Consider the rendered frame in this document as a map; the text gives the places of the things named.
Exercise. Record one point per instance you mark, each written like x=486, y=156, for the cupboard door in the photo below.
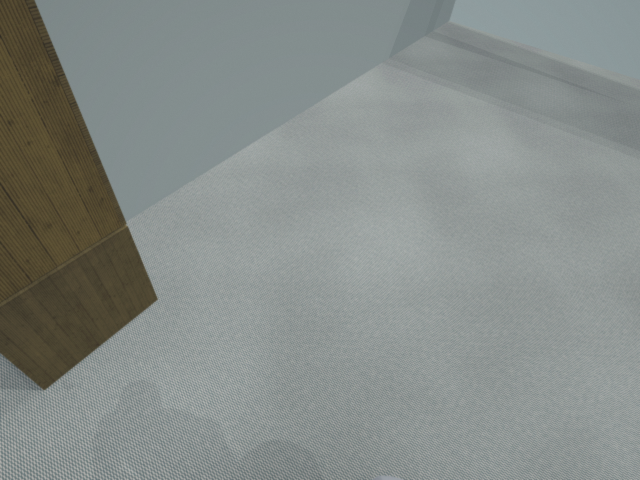
x=53, y=202

